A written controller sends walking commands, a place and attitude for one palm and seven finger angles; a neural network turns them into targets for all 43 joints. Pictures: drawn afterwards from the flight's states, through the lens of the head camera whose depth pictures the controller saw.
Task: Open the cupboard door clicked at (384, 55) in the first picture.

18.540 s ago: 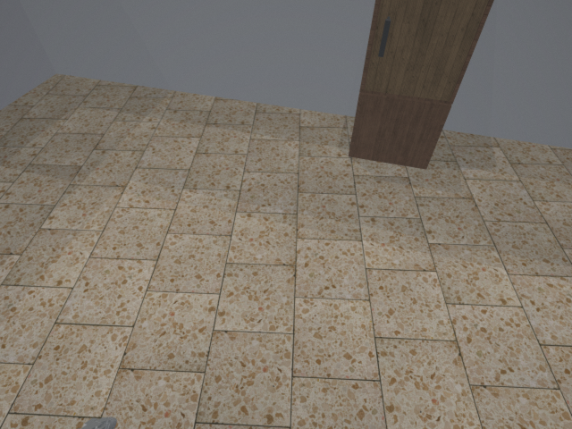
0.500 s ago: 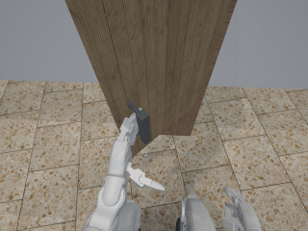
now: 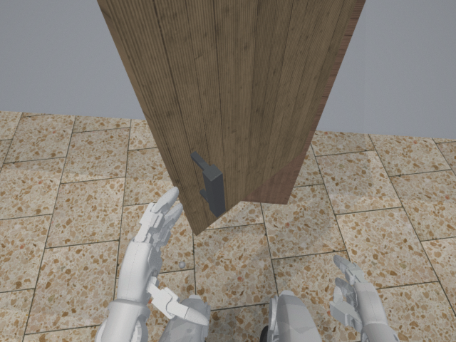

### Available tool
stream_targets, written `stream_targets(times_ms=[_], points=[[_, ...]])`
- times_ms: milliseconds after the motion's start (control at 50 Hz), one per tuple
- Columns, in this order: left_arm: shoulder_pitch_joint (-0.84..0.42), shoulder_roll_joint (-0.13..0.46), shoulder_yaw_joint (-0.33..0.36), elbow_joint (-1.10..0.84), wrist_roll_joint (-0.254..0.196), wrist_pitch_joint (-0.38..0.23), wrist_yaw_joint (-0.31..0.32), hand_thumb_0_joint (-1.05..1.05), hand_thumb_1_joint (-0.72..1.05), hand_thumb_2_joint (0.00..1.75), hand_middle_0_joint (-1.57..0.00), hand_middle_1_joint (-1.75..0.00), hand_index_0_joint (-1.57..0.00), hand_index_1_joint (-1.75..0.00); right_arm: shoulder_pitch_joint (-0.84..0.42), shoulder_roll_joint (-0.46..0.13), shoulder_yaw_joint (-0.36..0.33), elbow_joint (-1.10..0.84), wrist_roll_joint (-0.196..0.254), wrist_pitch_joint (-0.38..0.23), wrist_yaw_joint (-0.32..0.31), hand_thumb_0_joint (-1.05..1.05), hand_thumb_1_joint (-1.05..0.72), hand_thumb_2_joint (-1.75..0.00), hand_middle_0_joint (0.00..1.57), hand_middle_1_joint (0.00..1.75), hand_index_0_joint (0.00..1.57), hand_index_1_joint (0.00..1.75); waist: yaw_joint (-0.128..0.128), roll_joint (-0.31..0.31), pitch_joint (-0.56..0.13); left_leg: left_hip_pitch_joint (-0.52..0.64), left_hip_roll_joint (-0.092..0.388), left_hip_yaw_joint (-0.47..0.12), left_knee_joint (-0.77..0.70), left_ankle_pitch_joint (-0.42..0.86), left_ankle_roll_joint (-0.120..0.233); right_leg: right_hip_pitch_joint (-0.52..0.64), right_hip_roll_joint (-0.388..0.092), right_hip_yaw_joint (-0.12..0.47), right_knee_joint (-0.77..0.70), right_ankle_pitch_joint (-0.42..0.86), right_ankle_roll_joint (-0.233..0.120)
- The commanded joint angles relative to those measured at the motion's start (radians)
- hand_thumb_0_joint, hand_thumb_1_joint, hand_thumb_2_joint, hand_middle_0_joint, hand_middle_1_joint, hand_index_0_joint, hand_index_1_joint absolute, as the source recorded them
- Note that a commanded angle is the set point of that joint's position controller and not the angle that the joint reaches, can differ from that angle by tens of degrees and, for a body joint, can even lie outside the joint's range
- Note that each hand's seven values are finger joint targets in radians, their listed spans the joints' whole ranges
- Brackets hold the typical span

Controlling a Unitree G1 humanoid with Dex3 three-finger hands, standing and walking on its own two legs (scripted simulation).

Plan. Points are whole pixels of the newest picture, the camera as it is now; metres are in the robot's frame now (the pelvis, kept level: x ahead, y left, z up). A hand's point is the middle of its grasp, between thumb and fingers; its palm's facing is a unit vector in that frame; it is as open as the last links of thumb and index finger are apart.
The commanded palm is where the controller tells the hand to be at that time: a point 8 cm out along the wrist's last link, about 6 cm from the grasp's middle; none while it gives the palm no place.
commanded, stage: slide the hand sideways off the handle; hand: left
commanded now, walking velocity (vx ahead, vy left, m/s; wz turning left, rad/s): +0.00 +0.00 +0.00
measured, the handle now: (208, 185) +0.37 +0.06 +0.04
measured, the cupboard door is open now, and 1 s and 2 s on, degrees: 46 46 46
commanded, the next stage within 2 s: draw the hand back to the body in 0.20 s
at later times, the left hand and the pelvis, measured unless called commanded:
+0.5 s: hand (149, 272) +0.22 +0.12 +0.07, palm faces -0.09 -0.99 -0.07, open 16.3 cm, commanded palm +0.19 +0.19 +0.08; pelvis -0.01 +0.00 +0.01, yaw -1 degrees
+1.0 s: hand (48, 260) +0.21 +0.21 +0.16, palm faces +0.13 -0.93 -0.35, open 14.9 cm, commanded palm +0.18 +0.26 +0.20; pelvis +0.03 +0.02 +0.09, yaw -1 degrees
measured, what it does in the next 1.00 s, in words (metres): rises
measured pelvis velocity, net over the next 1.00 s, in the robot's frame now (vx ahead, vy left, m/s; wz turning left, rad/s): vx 0.03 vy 0.02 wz -0.02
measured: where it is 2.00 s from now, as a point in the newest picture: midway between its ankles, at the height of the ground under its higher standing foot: outside the picture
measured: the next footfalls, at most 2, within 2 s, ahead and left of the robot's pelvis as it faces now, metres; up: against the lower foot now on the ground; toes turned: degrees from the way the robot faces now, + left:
none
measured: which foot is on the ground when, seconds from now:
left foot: down 0.00-1.00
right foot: down 0.00-1.00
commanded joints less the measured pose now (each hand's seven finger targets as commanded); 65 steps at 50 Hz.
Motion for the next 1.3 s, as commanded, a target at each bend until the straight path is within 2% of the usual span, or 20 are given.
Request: stream_targets(times_ms=[0, 60, 100, 140, 240, 280, 340, 360, 460, 560, 680, 780, 800, 820, 880, 940, 1020, 1060, 1140, 1280], points=[[-0.014, 0.045, 0.042, -0.240, -0.026, -0.069, -0.025, 0.00, -0.50, 0.30, -0.15, -0.30, -0.15, -0.30, -0.003, -0.101, -0.047, -0.149, 0.000, -0.061, -0.014, 0.00, -0.90, -0.90, 0.20, 0.30, 0.20, 0.30, -0.026, -0.076, -0.286, 0.032, -0.043, 0.023, -0.143, 0.242, 0.039, 0.344, 0.026, 0.071, -0.199, 0.213, 0.001], [0.044, 0.071, 0.081, -0.269, -0.045, -0.064, -0.043, 0.00, -0.50, 0.30, -0.15, -0.30, -0.15, -0.30, -0.007, -0.102, -0.049, -0.158, 0.005, -0.065, -0.018, 0.00, -0.90, -0.90, 0.20, 0.30, 0.20, 0.30, -0.006, -0.060, -0.306, 0.029, -0.044, 0.025, -0.140, 0.255, 0.039, 0.360, 0.027, 0.077, -0.194, 0.217, -0.002], [0.061, 0.069, 0.080, -0.286, -0.059, -0.058, -0.058, 0.00, -0.50, 0.30, -0.15, -0.30, -0.15, -0.30, -0.004, -0.103, -0.050, -0.162, 0.008, -0.067, -0.020, 0.00, -0.90, -0.90, 0.20, 0.30, 0.20, 0.30, -0.018, -0.083, -0.302, 0.022, -0.043, 0.025, -0.132, 0.246, 0.040, 0.358, 0.027, 0.080, -0.199, 0.213, 0.004], [0.093, 0.096, 0.117, -0.286, -0.075, -0.054, -0.073, 0.00, -0.50, 0.30, -0.15, -0.30, -0.15, -0.30, -0.004, -0.103, -0.051, -0.161, 0.009, -0.069, -0.025, 0.00, -0.90, -0.90, 0.20, 0.30, 0.20, 0.30, -0.011, -0.094, -0.300, 0.000, -0.042, 0.022, -0.124, 0.255, 0.040, 0.379, 0.029, 0.089, -0.201, 0.220, 0.001], [0.022, 0.071, 0.060, -0.338, -0.076, -0.062, -0.089, 0.00, -0.50, 0.30, -0.15, -0.30, -0.15, -0.30, -0.006, -0.114, -0.047, -0.168, 0.008, -0.089, -0.031, 0.00, -0.90, -0.90, 0.20, 0.30, 0.20, 0.30, -0.038, -0.048, -0.260, 0.007, -0.039, 0.011, -0.118, 0.210, 0.044, 0.284, 0.031, 0.069, -0.189, 0.128, -0.002], [0.065, 0.069, 0.060, -0.322, -0.068, -0.055, -0.084, 0.00, -0.50, 0.30, -0.15, -0.30, -0.15, -0.30, 0.004, -0.116, -0.049, -0.167, 0.006, -0.092, -0.029, 0.00, -0.90, -0.90, 0.20, 0.30, 0.20, 0.30, -0.030, -0.047, -0.277, 0.020, -0.038, 0.010, -0.123, 0.213, 0.041, 0.274, 0.032, 0.053, -0.175, 0.133, -0.002], [0.079, 0.170, 0.148, -0.443, -0.073, -0.026, -0.062, 0.00, -0.50, 0.30, -0.15, -0.30, -0.15, -0.30, 0.016, -0.118, -0.051, -0.193, 0.012, -0.082, -0.038, 0.00, -0.90, -0.90, 0.20, 0.30, 0.20, 0.30, 0.006, -0.027, -0.339, 0.076, -0.040, 0.011, -0.174, 0.247, 0.043, 0.358, 0.036, 0.056, -0.201, 0.157, -0.006], [0.117, 0.151, 0.134, -0.465, -0.074, -0.006, -0.060, 0.00, -0.50, 0.30, -0.15, -0.30, -0.15, -0.30, 0.016, -0.112, -0.048, -0.206, 0.015, -0.077, -0.037, 0.00, -0.90, -0.90, 0.20, 0.30, 0.20, 0.30, 0.010, -0.005, -0.349, 0.104, -0.043, 0.019, -0.190, 0.258, 0.044, 0.384, 0.034, 0.056, -0.216, 0.183, -0.002], [0.165, 0.145, 0.171, -0.449, -0.108, 0.081, -0.064, 0.00, -0.50, 0.30, -0.15, -0.30, -0.15, -0.30, 0.025, -0.105, -0.039, -0.208, 0.036, -0.057, -0.055, 0.00, -0.90, -0.90, 0.20, 0.30, 0.20, 0.30, -0.015, -0.090, -0.241, 0.125, -0.040, 0.021, -0.254, 0.223, 0.046, 0.455, 0.040, 0.057, -0.324, 0.137, 0.013], [0.165, 0.166, 0.191, -0.465, -0.138, 0.087, -0.109, 0.00, -0.50, 0.30, -0.15, -0.30, -0.15, -0.30, 0.028, -0.112, -0.029, -0.202, 0.040, -0.073, -0.070, 0.00, -0.90, -0.90, 0.20, 0.30, 0.20, 0.30, -0.027, -0.051, -0.162, 0.195, -0.037, 0.015, -0.319, 0.200, 0.043, 0.461, 0.044, 0.043, -0.386, 0.091, 0.014], [0.220, 0.214, 0.268, -0.489, -0.184, 0.084, -0.151, 0.00, -0.50, 0.30, -0.15, -0.30, -0.15, -0.30, 0.037, -0.116, -0.026, -0.203, 0.048, -0.087, -0.076, 0.00, -0.90, -0.90, 0.20, 0.30, 0.20, 0.30, -0.011, -0.013, -0.115, 0.289, -0.033, 0.011, -0.401, 0.253, 0.037, 0.532, 0.052, 0.017, -0.432, 0.152, 0.010], [0.205, 0.231, 0.294, -0.520, -0.208, 0.107, -0.164, 0.00, -0.32, 0.37, -0.16, -0.30, -0.16, -0.30, 0.042, -0.119, -0.019, -0.195, 0.057, -0.102, -0.080, 0.00, -0.90, -0.90, 0.20, 0.30, 0.20, 0.30, -0.016, 0.021, -0.075, 0.362, -0.026, 0.004, -0.460, 0.271, 0.036, 0.570, 0.059, 0.002, -0.477, 0.165, 0.012], [0.250, 0.403, 0.342, -0.545, -0.048, 0.197, -0.026, 0.00, -0.29, 0.39, -0.16, -0.30, -0.16, -0.30, 0.056, -0.114, -0.028, -0.181, 0.044, -0.074, -0.110, 0.00, -0.90, -0.90, 0.20, 0.30, 0.20, 0.30, 0.038, 0.037, -0.152, 0.426, -0.007, 0.026, -0.536, 0.307, 0.043, 0.656, 0.028, 0.049, -0.525, 0.191, -0.002], [0.292, 0.310, 0.301, -0.569, -0.033, 0.252, 0.033, 0.00, -0.26, 0.40, -0.16, -0.30, -0.16, -0.30, 0.053, -0.091, -0.016, -0.196, 0.041, -0.067, -0.118, 0.00, -0.90, -0.90, 0.20, 0.30, 0.20, 0.30, 0.013, 0.040, -0.091, 0.445, -0.012, 0.030, -0.555, 0.326, 0.044, 0.658, 0.027, 0.035, -0.545, 0.217, 0.005], [0.302, 0.302, 0.293, -0.588, 0.012, 0.337, 0.115, 0.00, -0.15, 0.45, -0.16, -0.30, -0.16, -0.30, 0.046, -0.093, -0.007, -0.161, 0.038, -0.052, -0.126, 0.00, -0.90, -0.90, 0.20, 0.30, 0.20, 0.30, 0.011, 0.034, -0.042, 0.507, 0.001, 0.031, -0.588, 0.414, 0.046, 0.711, 0.030, 0.011, -0.581, 0.289, 0.010], [0.273, 0.328, 0.316, -0.607, 0.025, 0.364, 0.149, 0.00, -0.05, 0.50, -0.17, -0.30, -0.17, -0.30, 0.025, -0.099, 0.003, -0.138, 0.031, -0.065, -0.132, 0.00, -0.90, -0.90, 0.20, 0.30, 0.20, 0.30, 0.013, 0.017, -0.016, 0.575, 0.007, 0.025, -0.637, 0.471, 0.048, 0.772, 0.032, 0.005, -0.629, 0.342, 0.011], [0.216, 0.342, 0.345, -0.586, 0.031, 0.369, 0.169, 0.00, 0.09, 0.55, -0.17, -0.30, -0.17, -0.30, 0.011, -0.104, 0.010, -0.106, 0.029, -0.087, -0.135, 0.00, -0.90, -0.90, 0.20, 0.30, 0.20, 0.30, 0.014, -0.001, 0.042, 0.653, 0.012, 0.023, -0.716, 0.437, 0.047, 0.815, 0.032, 0.003, -0.700, 0.312, 0.016], [0.200, 0.341, 0.355, -0.576, 0.030, 0.366, 0.174, 0.00, 0.17, 0.58, -0.17, -0.30, -0.17, -0.30, -0.004, -0.103, 0.017, -0.085, 0.027, -0.102, -0.133, 0.00, -0.90, -0.90, 0.20, 0.30, 0.20, 0.30, 0.020, 0.034, 0.075, 0.682, 0.009, 0.025, -0.755, 0.448, 0.046, 0.853, 0.029, 0.004, -0.732, 0.326, 0.013], [0.176, 0.369, 0.415, -0.566, 0.027, 0.357, 0.174, 0.00, 0.31, 0.64, -0.18, -0.30, -0.18, -0.30, -0.026, -0.106, 0.015, -0.049, 0.025, -0.125, -0.128, 0.00, -0.90, -0.90, 0.20, 0.30, 0.20, 0.30, 0.036, 0.005, 0.081, 0.747, 0.013, 0.026, -0.816, 0.519, 0.043, 0.939, 0.030, 0.002, -0.782, 0.393, 0.014], [0.137, 0.398, 0.501, -0.596, 0.020, 0.331, 0.168, 0.00, 0.55, 0.75, -0.19, -0.30, -0.19, -0.30, -0.051, -0.102, 0.012, 0.000, 0.019, -0.150, -0.108, 0.00, -0.90, -0.90, 0.20, 0.30, 0.20, 0.30, 0.049, 0.047, 0.093, 0.856, 0.022, 0.038, -0.897, 0.674, 0.034, 1.041, 0.034, 0.004, -0.851, 0.506, 0.016]])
